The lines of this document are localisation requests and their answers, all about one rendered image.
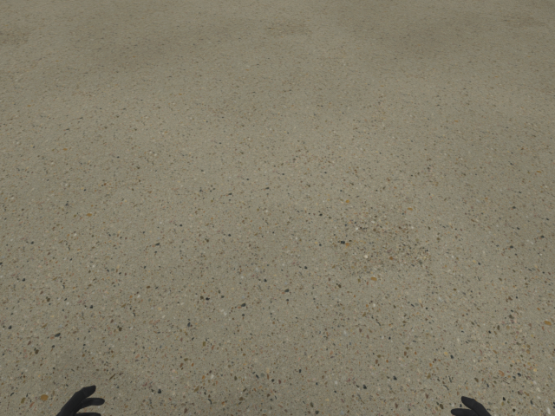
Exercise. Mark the right robot hand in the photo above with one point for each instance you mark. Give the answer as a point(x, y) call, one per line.
point(477, 408)

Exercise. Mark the left robot hand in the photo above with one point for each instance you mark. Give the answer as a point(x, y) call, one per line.
point(80, 400)

